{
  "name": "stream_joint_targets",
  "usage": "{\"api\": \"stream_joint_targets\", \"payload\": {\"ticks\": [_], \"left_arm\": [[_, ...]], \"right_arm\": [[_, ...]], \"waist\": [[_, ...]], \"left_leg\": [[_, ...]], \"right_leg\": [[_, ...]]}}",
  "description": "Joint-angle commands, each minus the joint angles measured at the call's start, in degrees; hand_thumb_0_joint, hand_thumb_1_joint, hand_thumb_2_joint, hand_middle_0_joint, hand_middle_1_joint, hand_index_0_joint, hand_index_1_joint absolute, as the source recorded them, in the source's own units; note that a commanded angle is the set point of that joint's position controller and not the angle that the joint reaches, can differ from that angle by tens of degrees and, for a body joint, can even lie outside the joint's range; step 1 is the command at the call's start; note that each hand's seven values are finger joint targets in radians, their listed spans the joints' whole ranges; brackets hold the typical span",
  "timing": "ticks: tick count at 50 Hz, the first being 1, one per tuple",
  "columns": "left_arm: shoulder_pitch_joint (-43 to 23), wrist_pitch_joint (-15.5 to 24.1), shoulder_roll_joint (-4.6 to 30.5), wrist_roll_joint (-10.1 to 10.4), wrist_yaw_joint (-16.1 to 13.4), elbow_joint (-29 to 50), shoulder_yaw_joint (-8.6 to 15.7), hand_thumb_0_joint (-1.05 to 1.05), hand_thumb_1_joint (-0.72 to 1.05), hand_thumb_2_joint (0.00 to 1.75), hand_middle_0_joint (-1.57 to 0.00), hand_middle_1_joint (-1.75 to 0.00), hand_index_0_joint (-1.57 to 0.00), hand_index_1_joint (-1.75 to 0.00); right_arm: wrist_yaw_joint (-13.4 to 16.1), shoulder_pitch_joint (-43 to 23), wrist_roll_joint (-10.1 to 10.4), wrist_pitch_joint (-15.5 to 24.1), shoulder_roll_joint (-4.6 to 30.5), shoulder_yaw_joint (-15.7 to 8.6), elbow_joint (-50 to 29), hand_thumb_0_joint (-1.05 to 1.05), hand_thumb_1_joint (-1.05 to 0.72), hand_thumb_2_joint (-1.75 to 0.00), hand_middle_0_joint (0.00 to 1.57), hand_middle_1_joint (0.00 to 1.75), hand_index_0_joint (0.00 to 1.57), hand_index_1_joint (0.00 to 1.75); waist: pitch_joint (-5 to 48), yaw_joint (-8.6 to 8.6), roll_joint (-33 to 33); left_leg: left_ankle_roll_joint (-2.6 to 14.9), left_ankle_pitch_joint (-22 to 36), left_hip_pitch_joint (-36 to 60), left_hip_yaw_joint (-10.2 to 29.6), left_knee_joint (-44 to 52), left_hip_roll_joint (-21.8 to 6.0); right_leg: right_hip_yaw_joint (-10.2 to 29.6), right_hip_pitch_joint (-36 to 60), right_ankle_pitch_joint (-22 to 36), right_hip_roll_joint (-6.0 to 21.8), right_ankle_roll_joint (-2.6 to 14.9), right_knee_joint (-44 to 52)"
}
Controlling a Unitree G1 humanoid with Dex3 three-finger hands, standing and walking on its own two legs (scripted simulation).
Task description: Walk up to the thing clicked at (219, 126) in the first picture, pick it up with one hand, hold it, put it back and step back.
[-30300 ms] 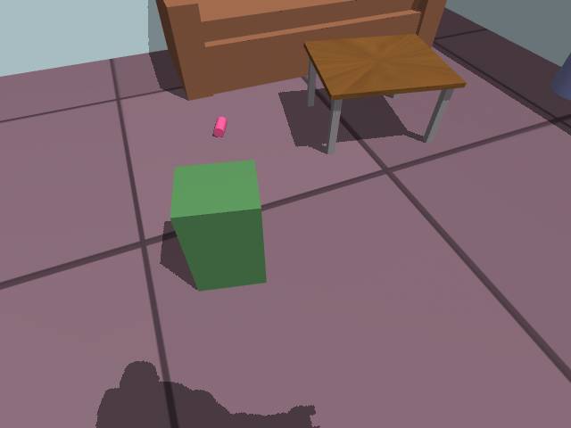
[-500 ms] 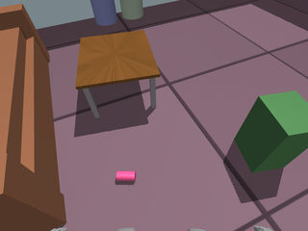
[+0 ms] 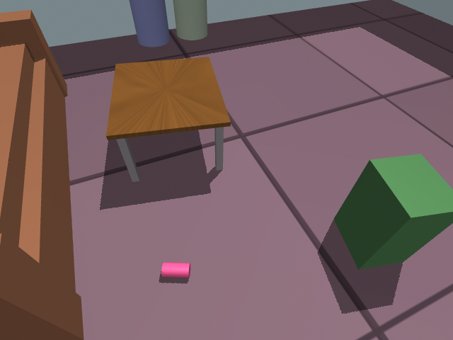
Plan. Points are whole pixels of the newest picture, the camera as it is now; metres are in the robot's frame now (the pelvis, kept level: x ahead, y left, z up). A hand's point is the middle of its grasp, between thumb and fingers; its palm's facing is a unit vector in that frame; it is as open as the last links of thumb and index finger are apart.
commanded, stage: walk up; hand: left
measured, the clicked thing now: (176, 269) +0.52 +0.23 -0.75
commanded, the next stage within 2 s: stand in 1.00 s
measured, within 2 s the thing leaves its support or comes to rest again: neither
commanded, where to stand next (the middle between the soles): +0.10 -0.01 m, yaw +1 degrees
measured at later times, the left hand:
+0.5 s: hand out of the picture +0.11 +0.24 -0.16, palm faces +0.01 -0.95 -0.32, open 7.4 cm
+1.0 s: hand out of the picture +0.11 +0.24 -0.16, palm faces +0.00 -0.95 -0.33, open 7.4 cm
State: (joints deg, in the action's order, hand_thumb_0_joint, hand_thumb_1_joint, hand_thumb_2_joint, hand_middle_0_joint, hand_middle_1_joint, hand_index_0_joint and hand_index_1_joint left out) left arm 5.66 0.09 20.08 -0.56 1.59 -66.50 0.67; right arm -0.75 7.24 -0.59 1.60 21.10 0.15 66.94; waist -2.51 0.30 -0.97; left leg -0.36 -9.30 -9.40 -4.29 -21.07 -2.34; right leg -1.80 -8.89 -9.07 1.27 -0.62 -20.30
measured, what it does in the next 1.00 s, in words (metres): stands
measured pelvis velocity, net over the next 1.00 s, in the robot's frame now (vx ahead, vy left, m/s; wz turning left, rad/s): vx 0.03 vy -0.01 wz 0.01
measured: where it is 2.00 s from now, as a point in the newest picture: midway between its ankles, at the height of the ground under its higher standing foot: outside the picture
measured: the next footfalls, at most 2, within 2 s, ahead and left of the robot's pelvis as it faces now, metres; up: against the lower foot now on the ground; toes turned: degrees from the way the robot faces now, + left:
none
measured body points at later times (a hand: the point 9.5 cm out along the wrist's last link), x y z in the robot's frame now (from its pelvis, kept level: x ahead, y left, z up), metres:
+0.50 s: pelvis +0.02 -0.01 +0.00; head +0.03 +0.00 +0.45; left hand +0.11 +0.29 -0.13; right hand +0.12 -0.30 -0.13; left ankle +0.03 +0.12 -0.75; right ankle +0.02 -0.13 -0.75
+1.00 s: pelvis +0.03 -0.01 +0.00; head +0.04 +0.00 +0.45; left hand +0.11 +0.29 -0.13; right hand +0.10 -0.31 -0.13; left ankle +0.03 +0.12 -0.75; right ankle +0.02 -0.13 -0.75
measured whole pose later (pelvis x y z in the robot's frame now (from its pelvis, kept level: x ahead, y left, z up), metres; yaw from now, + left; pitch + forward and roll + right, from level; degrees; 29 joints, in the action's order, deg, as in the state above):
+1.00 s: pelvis +0.03 -0.01 +0.00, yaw +0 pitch -2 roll +0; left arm 4.4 0.0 19.5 -0.9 0.8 -66.3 1.6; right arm -0.3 5.5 -0.4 0.8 19.6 -0.2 66.7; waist -2.8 0.5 -0.1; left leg -1.1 -10.2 -5.9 -3.8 -18.0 -2.6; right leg -2.3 -5.3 -10.2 0.8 -0.3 -17.3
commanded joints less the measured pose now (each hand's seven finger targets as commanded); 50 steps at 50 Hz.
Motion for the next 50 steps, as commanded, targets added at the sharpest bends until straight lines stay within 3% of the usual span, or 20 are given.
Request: {"api": "stream_joint_targets", "payload": {"ticks": [1, 7, 15, 34, 48, 50], "left_arm": [[-3.6, 1.4, 11.6, 0.2, -1.0, 2.9, 1.7, 0.0, 0.9, 0.9, -0.2, -0.3, -0.2, -0.3], [-4.1, 1.6, 11.6, 0.2, -1.3, 2.4, 2.0, 0.0, 0.9, 0.9, -0.2, -0.3, -0.2, -0.3], [-3.8, 1.5, 11.3, 0.3, -1.7, 2.0, 2.3, 0.0, 0.9, 0.9, -0.2, -0.3, -0.2, -0.3], [-5.1, 1.3, 11.3, -0.3, -1.8, 3.4, 2.5, 0.0, 0.9, 0.9, -0.2, -0.3, -0.2, -0.3], [-4.4, 1.1, 11.3, -0.1, -1.8, 3.8, 2.8, 0.0, 0.9, 0.9, -0.2, -0.3, -0.2, -0.3], [-4.3, 1.3, 11.3, 0.2, -1.9, 4.2, 2.0, 0.0, 0.9, 0.9, -0.2, -0.3, -0.2, -0.3]], "right_arm": [[1.0, -4.7, 0.0, 1.4, 12.2, -2.4, -3.7, 0.0, -0.9, -0.9, 0.2, 0.3, 0.2, 0.3], [1.0, -4.0, 0.1, 1.1, 11.6, -2.5, -3.3, 0.0, -0.9, -0.9, 0.2, 0.3, 0.2, 0.3], [1.3, -4.9, 0.2, 0.8, 11.1, -2.8, -3.3, 0.0, -0.9, -0.9, 0.2, 0.3, 0.2, 0.3], [1.3, -5.9, -0.1, 0.6, 10.7, -2.8, -3.9, 0.0, -0.9, -0.9, 0.2, 0.3, 0.2, 0.3], [1.4, -4.8, 0.0, 0.6, 10.7, -2.7, -4.1, 0.0, -0.9, -0.9, 0.2, 0.3, 0.2, 0.3], [1.5, -5.3, -0.1, 0.3, 10.7, -2.3, -4.1, 0.0, -0.9, -0.9, 0.2, 0.3, 0.2, 0.3]], "waist": [[3.5, -0.35, 1.9], [5.3, 0.33, -0.1], [5.6, -0.01, 0.1], [4.4, 0.15, 1.3], [5.3, 0.01, 0.9], [4.7, -0.14, 2.1]], "left_leg": [[1.64, -2.7, 0.5, 7.7, 6.0, -6.1], [1.39, 4.0, 3.6, 6.7, 4.3, -5.9], [1.03, 10.3, 5.4, 6.1, 4.4, -6.4], [0.87, 6.3, 3.4, 5.9, 6.0, -5.8], [0.87, 9.0, 4.8, 5.8, 5.2, -5.9], [0.48, 9.3, 4.6, 6.2, 5.8, -6.6]], "right_leg": [[6.1, 0.2, 0.3, 6.1, 1.91, 4.7], [6.0, 0.9, 4.0, 6.6, 1.67, 5.3], [5.0, 2.3, 9.6, 6.7, 1.26, 4.7], [4.9, 4.1, 7.1, 6.4, 1.13, 5.8], [4.7, 4.3, 8.6, 6.2, 1.37, 5.0], [5.0, 3.9, 9.2, 7.1, 1.35, 5.2]]}}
